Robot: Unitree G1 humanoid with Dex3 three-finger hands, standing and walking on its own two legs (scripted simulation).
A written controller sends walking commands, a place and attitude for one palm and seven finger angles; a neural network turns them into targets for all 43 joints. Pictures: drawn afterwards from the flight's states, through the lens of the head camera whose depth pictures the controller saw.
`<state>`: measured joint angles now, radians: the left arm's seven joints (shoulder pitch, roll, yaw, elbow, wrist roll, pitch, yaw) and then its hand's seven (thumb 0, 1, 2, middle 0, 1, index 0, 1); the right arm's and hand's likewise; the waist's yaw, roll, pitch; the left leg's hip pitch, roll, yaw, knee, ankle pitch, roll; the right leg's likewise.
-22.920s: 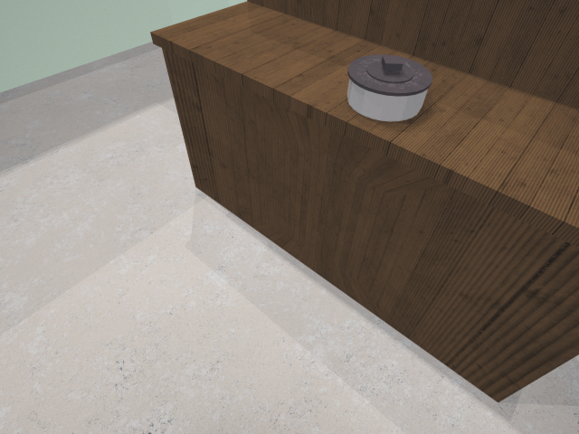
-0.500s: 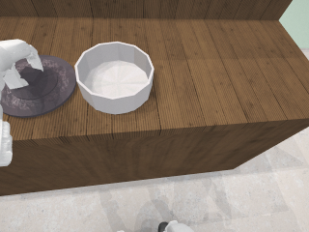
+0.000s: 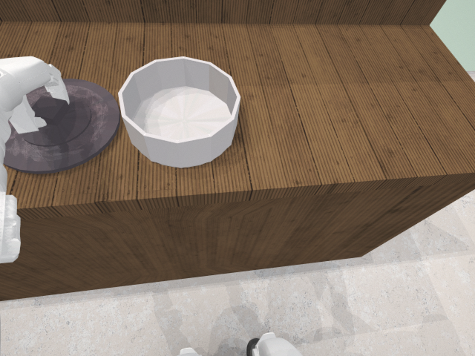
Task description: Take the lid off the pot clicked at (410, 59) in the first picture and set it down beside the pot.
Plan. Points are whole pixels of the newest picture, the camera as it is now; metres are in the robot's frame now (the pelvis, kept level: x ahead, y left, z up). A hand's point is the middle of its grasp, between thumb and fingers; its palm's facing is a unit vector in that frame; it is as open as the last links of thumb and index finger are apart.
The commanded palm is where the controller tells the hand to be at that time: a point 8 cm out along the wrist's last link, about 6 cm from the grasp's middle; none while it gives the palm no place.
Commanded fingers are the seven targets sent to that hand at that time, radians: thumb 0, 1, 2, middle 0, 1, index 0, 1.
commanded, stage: open the fingers wide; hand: left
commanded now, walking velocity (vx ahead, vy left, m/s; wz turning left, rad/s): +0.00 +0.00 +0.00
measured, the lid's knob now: (49, 110) +0.53 +0.28 +0.07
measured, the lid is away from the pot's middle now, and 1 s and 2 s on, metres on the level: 0.22 0.22 0.22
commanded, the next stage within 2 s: raise the empty hand in 1.00 s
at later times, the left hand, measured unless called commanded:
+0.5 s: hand (27, 116) +0.50 +0.29 +0.09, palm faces -0.43 -0.11 -0.90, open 8.4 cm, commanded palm +0.51 +0.29 +0.14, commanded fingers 0.00 0.08 0.83 -0.52 -0.84 -0.48 -0.82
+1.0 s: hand (26, 120) +0.49 +0.29 +0.09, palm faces -0.43 -0.09 -0.90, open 11.0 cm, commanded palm +0.51 +0.27 +0.14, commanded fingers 0.00 -0.06 0.75 -0.39 -0.78 -0.39 -0.78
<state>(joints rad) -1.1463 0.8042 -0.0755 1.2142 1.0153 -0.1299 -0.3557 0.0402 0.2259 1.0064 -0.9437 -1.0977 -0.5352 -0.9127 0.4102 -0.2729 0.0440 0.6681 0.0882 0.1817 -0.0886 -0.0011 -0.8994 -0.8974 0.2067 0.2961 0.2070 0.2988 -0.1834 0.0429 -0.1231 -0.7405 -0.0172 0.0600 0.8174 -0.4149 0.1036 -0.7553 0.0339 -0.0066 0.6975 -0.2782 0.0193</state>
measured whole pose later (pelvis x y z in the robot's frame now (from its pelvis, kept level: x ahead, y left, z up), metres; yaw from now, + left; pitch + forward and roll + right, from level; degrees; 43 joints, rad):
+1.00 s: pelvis +0.00 -0.01 +0.01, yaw +2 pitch +18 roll -4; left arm -1.11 0.77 -0.12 1.18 1.00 -0.10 -0.33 0.00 -0.05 0.76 -0.51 -0.89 -0.40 -0.77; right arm 0.36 -0.27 0.03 0.69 0.09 0.23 -0.07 0.00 -0.90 -0.90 0.21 0.30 0.21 0.30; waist -0.16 0.03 -0.11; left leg -0.69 -0.02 0.03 0.78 -0.40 0.09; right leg -0.70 0.03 -0.03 0.67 -0.28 0.01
